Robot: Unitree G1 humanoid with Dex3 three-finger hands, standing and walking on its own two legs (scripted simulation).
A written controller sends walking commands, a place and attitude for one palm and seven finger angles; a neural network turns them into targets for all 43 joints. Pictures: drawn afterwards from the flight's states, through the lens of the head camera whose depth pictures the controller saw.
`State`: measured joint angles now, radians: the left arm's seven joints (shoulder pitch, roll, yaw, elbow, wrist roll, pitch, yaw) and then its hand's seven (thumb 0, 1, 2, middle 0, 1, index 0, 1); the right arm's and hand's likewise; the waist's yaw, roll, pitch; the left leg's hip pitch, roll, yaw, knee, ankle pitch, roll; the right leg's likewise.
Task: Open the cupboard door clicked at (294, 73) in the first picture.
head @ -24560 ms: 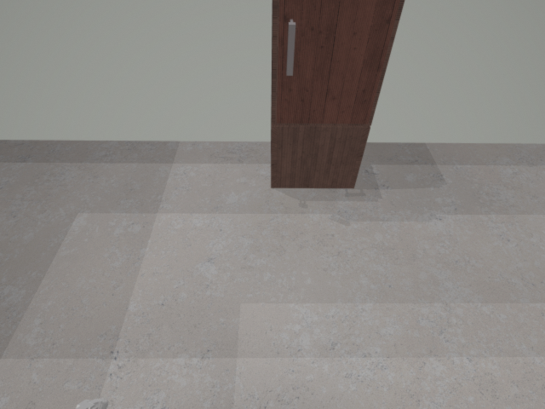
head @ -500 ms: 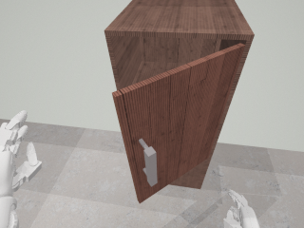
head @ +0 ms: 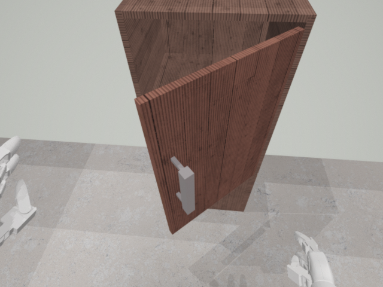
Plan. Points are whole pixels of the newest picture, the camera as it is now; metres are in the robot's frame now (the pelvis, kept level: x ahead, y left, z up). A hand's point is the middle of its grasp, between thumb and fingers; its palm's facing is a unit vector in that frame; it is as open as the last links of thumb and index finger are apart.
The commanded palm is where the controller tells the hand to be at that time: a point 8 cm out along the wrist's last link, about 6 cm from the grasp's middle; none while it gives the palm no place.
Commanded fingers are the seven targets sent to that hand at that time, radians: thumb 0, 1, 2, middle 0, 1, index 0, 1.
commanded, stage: step back with the hand held close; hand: left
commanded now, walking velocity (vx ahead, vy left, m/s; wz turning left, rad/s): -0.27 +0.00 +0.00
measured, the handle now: (182, 186) +0.34 +0.05 -0.02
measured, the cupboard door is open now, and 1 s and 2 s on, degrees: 42 42 42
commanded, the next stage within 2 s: stop stepping back and stand still in 1.12 s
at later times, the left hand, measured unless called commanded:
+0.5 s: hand out of the picture +0.12 +0.28 +0.16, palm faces +0.45 -0.74 -0.49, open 7.4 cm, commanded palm +0.05 +0.31 +0.17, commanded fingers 0.00 0.90 0.90 -0.20 -0.30 -0.20 -0.30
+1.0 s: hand out of the picture +0.02 +0.28 +0.17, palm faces +0.53 -0.69 -0.50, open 7.4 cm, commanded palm -0.04 +0.31 +0.17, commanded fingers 0.00 0.90 0.90 -0.20 -0.30 -0.20 -0.30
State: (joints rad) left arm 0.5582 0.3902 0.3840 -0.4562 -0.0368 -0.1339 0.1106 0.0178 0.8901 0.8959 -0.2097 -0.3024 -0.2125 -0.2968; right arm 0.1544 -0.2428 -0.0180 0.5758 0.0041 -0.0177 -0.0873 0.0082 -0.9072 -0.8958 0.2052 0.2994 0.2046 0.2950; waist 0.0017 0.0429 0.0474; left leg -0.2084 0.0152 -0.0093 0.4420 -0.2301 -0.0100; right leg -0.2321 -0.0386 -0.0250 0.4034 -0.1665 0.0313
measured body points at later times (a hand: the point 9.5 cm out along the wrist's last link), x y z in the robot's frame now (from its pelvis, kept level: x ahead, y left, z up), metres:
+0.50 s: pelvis -0.08 +0.01 -0.01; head -0.06 +0.02 +0.43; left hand +0.09 +0.32 +0.18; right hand +0.09 -0.23 -0.09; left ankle +0.00 +0.12 -0.74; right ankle +0.03 -0.13 -0.74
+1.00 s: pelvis -0.15 -0.01 -0.03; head -0.13 +0.02 +0.42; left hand -0.01 +0.32 +0.20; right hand +0.06 -0.21 -0.10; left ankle +0.00 +0.13 -0.74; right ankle -0.21 -0.12 -0.71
